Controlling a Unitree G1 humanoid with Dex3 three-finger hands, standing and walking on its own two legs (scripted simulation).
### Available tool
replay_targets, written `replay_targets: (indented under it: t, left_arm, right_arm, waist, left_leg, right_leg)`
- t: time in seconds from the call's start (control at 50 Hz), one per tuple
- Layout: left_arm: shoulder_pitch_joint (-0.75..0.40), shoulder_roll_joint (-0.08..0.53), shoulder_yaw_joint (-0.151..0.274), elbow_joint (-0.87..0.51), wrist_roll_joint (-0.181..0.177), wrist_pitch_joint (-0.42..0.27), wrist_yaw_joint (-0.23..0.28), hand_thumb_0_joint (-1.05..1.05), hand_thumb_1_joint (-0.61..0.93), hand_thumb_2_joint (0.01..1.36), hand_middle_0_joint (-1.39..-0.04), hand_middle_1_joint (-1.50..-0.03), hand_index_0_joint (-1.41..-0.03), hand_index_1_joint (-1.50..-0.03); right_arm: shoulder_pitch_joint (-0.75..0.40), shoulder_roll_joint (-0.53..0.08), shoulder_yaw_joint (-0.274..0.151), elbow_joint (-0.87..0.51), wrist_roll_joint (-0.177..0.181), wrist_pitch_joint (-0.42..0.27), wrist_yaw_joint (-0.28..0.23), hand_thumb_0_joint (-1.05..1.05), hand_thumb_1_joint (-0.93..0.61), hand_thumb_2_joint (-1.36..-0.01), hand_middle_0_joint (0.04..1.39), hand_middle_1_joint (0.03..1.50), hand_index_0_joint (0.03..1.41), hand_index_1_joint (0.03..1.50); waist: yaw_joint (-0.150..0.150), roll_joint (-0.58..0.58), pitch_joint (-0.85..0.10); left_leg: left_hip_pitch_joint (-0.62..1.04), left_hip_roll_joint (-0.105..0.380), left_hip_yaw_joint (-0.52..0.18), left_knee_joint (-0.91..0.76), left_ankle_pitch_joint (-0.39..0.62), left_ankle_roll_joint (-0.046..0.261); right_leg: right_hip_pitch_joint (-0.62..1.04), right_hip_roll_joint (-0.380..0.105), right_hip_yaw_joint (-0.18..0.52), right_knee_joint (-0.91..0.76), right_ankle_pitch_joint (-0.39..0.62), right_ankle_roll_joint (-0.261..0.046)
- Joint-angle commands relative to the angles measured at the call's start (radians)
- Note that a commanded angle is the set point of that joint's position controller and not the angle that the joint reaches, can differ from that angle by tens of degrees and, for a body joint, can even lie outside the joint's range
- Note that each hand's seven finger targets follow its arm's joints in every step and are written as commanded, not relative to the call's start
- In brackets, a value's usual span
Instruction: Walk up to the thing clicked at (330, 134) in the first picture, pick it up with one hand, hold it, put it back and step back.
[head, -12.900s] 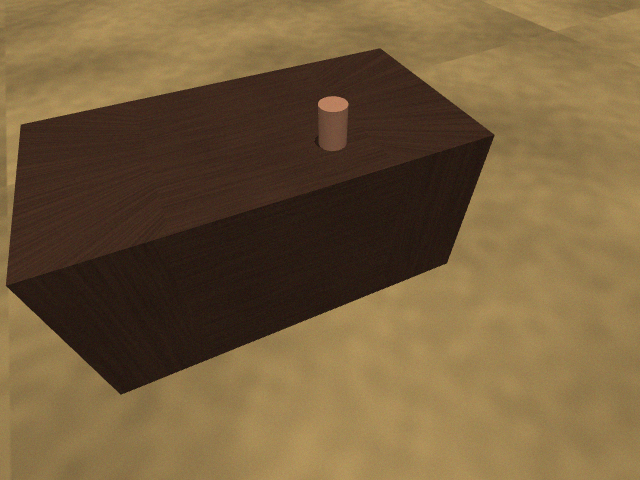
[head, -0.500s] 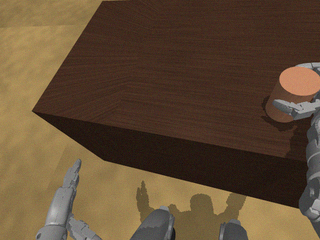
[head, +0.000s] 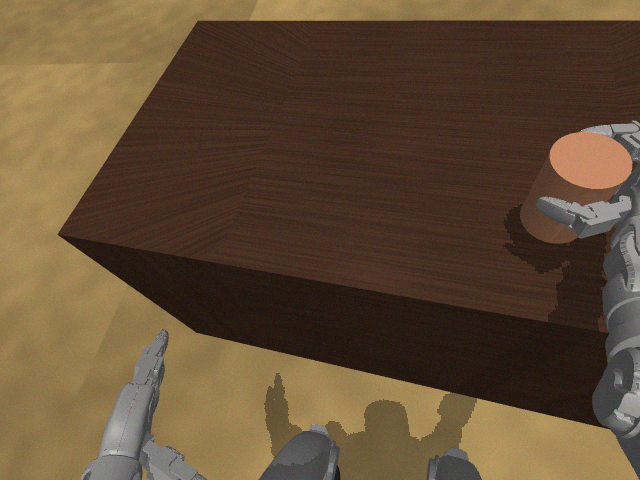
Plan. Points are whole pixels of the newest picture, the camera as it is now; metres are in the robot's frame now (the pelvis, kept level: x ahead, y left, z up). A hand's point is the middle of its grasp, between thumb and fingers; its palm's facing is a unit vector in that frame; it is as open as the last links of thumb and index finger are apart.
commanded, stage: lift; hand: right
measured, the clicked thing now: (568, 191) +0.51 -0.19 +0.02
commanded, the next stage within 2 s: hold in 1.54 s
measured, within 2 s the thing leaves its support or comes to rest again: neither
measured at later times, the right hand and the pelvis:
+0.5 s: hand (603, 171) +0.48 -0.19 +0.10, palm faces +0.17 +0.98 -0.01, open 11.2 cm; pelvis +0.01 +0.00 +0.03, yaw +0 degrees
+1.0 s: hand (614, 202) +0.39 -0.17 +0.15, palm faces +0.16 +0.99 +0.00, open 11.2 cm; pelvis +0.01 +0.01 +0.06, yaw -1 degrees
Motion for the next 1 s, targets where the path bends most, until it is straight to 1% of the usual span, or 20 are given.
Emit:
replay_targets:
  t: [0.0,0.12,0.18,0.2,0.26,0.32,0.36,0.4,0.44,0.48,0.52,0.56,0.58,0.62,0.66,0.72,0.8,0.84,0.86,0.98]
  left_arm:
    - [0.017,0.199,0.147,-0.158,-0.003,-0.053,0.023,0.000,-0.537,0.054,-0.043,-0.054,-0.046,-0.051]
    - [0.034,0.188,0.139,-0.157,-0.007,-0.054,0.022,0.000,-0.535,0.057,-0.039,-0.051,-0.041,-0.049]
    - [0.001,0.146,0.087,-0.165,-0.006,-0.062,0.012,0.000,-0.535,0.057,-0.039,-0.051,-0.041,-0.048]
    - [0.009,0.166,0.111,-0.170,-0.005,-0.062,0.018,0.000,-0.535,0.055,-0.038,-0.049,-0.041,-0.046]
    - [0.062,0.154,0.114,-0.071,-0.009,-0.057,0.016,0.000,-0.536,0.055,-0.038,-0.051,-0.041,-0.047]
    - [-0.017,0.243,0.190,-0.175,-0.019,-0.068,0.029,0.000,-0.535,0.054,-0.037,-0.050,-0.040,-0.046]
    - [0.067,0.192,0.155,-0.106,-0.022,-0.056,0.023,0.000,-0.540,0.057,-0.036,-0.049,-0.037,-0.048]
    - [0.075,0.129,0.102,-0.067,-0.033,-0.055,0.016,0.000,-0.538,0.057,-0.037,-0.050,-0.038,-0.048]
    - [0.018,0.169,0.144,-0.098,-0.035,-0.063,0.028,0.000,-0.540,0.054,-0.037,-0.046,-0.038,-0.045]
    - [0.082,0.127,0.104,-0.003,-0.035,-0.056,0.025,0.000,-0.539,0.055,-0.036,-0.048,-0.037,-0.047]
    - [0.030,0.116,0.105,0.010,-0.047,-0.064,0.028,0.000,-0.542,0.055,-0.037,-0.047,-0.037,-0.047]
    - [-0.025,0.143,0.117,-0.046,-0.049,-0.070,0.036,0.000,-0.538,0.051,-0.034,-0.046,-0.036,-0.044]
    - [-0.017,0.182,0.152,-0.044,-0.052,-0.070,0.043,0.000,-0.539,0.053,-0.034,-0.046,-0.035,-0.045]
    - [0.060,0.126,0.110,0.049,-0.053,-0.060,0.039,0.000,-0.535,0.050,-0.033,-0.048,-0.036,-0.044]
    - [-0.013,0.172,0.157,0.012,-0.062,-0.071,0.053,0.000,-0.534,0.047,-0.033,-0.045,-0.036,-0.042]
    - [0.001,0.198,0.184,0.024,-0.067,-0.073,0.067,0.000,-0.536,0.050,-0.033,-0.046,-0.035,-0.043]
    - [-0.007,0.094,0.093,0.056,-0.076,-0.085,0.073,0.000,-0.536,0.050,-0.031,-0.045,-0.033,-0.042]
    - [0.030,0.106,0.113,0.142,-0.073,-0.078,0.077,0.000,-0.528,0.044,-0.031,-0.045,-0.035,-0.040]
    - [0.020,0.100,0.109,0.146,-0.072,-0.082,0.076,0.000,-0.524,0.042,-0.030,-0.046,-0.036,-0.039]
    - [-0.069,0.129,0.122,0.125,-0.076,-0.096,0.090,0.000,-0.525,0.042,-0.029,-0.047,-0.035,-0.040]
  right_arm:
    - [-0.568,-0.294,-0.031,-0.343,0.027,-0.103,-0.016,0.000,0.039,-1.327,1.221,1.448,1.283,1.448]
    - [-0.492,-0.221,0.001,-0.304,0.031,-0.086,-0.025,0.000,0.072,-1.339,1.235,1.470,1.300,1.470]
    - [-0.476,-0.177,0.032,-0.350,0.036,-0.087,-0.011,0.000,0.079,-1.333,1.230,1.464,1.295,1.464]
    - [-0.537,-0.238,0.008,-0.432,0.033,-0.093,-0.017,0.000,0.061,-1.337,1.240,1.469,1.303,1.469]
    - [-0.447,-0.145,0.032,-0.360,0.060,-0.065,-0.012,0.000,0.049,-1.344,1.246,1.475,1.308,1.476]
    - [-0.491,-0.214,0.002,-0.548,0.069,-0.066,-0.022,0.000,0.024,-1.339,1.253,1.473,1.313,1.473]
    - [-0.329,-0.105,0.047,-0.390,0.071,-0.029,-0.024,0.000,0.011,-1.351,1.269,1.487,1.328,1.487]
    - [-0.321,-0.051,0.074,-0.445,0.086,-0.022,-0.022,0.000,0.010,-1.342,1.263,1.478,1.323,1.478]
    - [-0.432,-0.154,0.034,-0.637,0.085,-0.033,-0.037,0.000,-0.021,-1.313,1.253,1.449,1.308,1.449]
    - [-0.305,-0.030,0.098,-0.549,0.096,0.000,-0.029,0.000,0.038,-1.316,1.238,1.453,1.298,1.453]
    - [-0.240,0.032,0.133,-0.563,0.108,0.015,-0.024,0.000,0.027,-1.306,1.227,1.438,1.286,1.439]
    - [-0.295,-0.043,0.100,-0.726,0.110,0.020,-0.028,0.000,-0.011,-1.310,1.252,1.450,1.307,1.450]
    - [-0.222,-0.020,0.119,-0.671,0.108,0.045,-0.026,0.000,0.014,-1.328,1.255,1.467,1.315,1.467]
    - [-0.099,0.065,0.143,-0.630,0.124,0.075,-0.026,0.000,0.039,-1.345,1.264,1.487,1.327,1.488]
    - [-0.194,0.000,0.118,-0.798,0.138,0.078,-0.036,0.000,0.032,-1.324,1.253,1.467,1.314,1.467]
    - [-0.153,0.039,0.148,-0.848,0.146,0.109,-0.051,0.000,0.065,-1.317,1.241,1.461,1.305,1.461]
    - [-0.094,0.090,0.177,-0.872,0.150,0.121,-0.061,0.000,0.041,-1.289,1.232,1.434,1.291,1.435]
    - [-0.063,0.048,0.160,-0.875,0.146,0.134,-0.062,0.000,0.052,-1.302,1.238,1.448,1.299,1.449]
    - [-0.039,0.101,0.191,-0.879,0.149,0.140,-0.056,0.000,0.064,-1.306,1.238,1.453,1.300,1.453]
    - [0.028,0.112,0.206,-1.006,0.168,0.174,-0.061,0.000,0.054,-1.314,1.249,1.463,1.310,1.463]
  waist:
    - [0.000,-0.254,-0.562]
    - [-0.033,-0.242,-0.552]
    - [-0.051,-0.265,-0.579]
    - [-0.062,-0.279,-0.622]
    - [-0.058,-0.221,-0.506]
    - [-0.070,-0.211,-0.635]
    - [-0.074,-0.147,-0.503]
    - [-0.093,-0.127,-0.458]
    - [-0.119,-0.172,-0.556]
    - [-0.120,-0.126,-0.406]
    - [-0.134,-0.131,-0.373]
    - [-0.155,-0.121,-0.470]
    - [-0.154,-0.099,-0.460]
    - [-0.161,-0.059,-0.342]
    - [-0.169,-0.067,-0.424]
    - [-0.164,-0.004,-0.372]
    - [-0.187,0.005,-0.272]
    - [-0.197,-0.047,-0.201]
    - [-0.194,-0.035,-0.197]
    - [-0.213,-0.043,-0.258]
  left_leg:
    - [0.187,-0.033,0.023,-0.113,0.340,0.044]
    - [0.220,-0.037,0.032,-0.131,0.339,0.047]
    - [0.212,-0.037,0.032,-0.132,0.365,0.047]
    - [0.238,-0.036,0.026,-0.136,0.381,0.047]
    - [0.250,-0.034,0.027,-0.159,0.384,0.043]
    - [0.332,-0.030,0.022,-0.179,0.418,0.040]
    - [0.347,-0.032,0.026,-0.205,0.430,0.033]
    - [0.374,-0.027,0.021,-0.218,0.445,0.030]
    - [0.398,-0.022,0.011,-0.221,0.460,0.033]
    - [0.372,-0.023,0.016,-0.243,0.411,0.036]
    - [0.379,-0.018,0.015,-0.256,0.381,0.039]
    - [0.446,-0.015,0.011,-0.267,0.420,0.035]
    - [0.458,-0.014,0.011,-0.273,0.429,0.033]
    - [0.465,-0.010,0.014,-0.296,0.434,0.024]
    - [0.516,0.001,0.003,-0.304,0.478,0.018]
    - [0.551,0.005,0.003,-0.331,0.477,0.013]
    - [0.547,0.008,0.003,-0.372,0.381,0.019]
    - [0.533,0.015,-0.009,-0.392,0.335,0.022]
    - [0.528,0.014,-0.005,-0.398,0.328,0.021]
    - [0.594,0.016,-0.002,-0.418,0.373,0.020]
  right_leg:
    - [0.491,0.033,0.003,-0.134,0.374,-0.018]
    - [0.533,0.034,0.002,-0.174,0.409,-0.007]
    - [0.581,0.028,0.007,-0.173,0.505,0.000]
    - [0.608,0.030,0.000,-0.171,0.511,0.000]
    - [0.560,0.038,-0.008,-0.195,0.460,-0.009]
    - [0.647,0.035,-0.008,-0.218,0.496,-0.009]
    - [0.603,0.044,-0.021,-0.234,0.471,-0.016]
    - [0.584,0.049,-0.024,-0.256,0.471,-0.017]
    - [0.661,0.045,-0.029,-0.261,0.507,-0.012]
    - [0.609,0.046,-0.032,-0.291,0.442,-0.013]
    - [0.617,0.045,-0.033,-0.324,0.422,-0.009]
    - [0.665,0.045,-0.038,-0.327,0.454,-0.012]
    - [0.675,0.046,-0.042,-0.335,0.449,-0.014]
    - [0.637,0.051,-0.048,-0.354,0.436,-0.019]
    - [0.687,0.054,-0.054,-0.360,0.462,-0.022]
    - [0.696,0.057,-0.058,-0.388,0.436,-0.027]
    - [0.693,0.058,-0.064,-0.436,0.362,-0.024]
    - [0.677,0.065,-0.073,-0.459,0.310,-0.021]
    - [0.693,0.061,-0.071,-0.470,0.305,-0.021]
    - [0.774,0.060,-0.070,-0.493,0.351,-0.015]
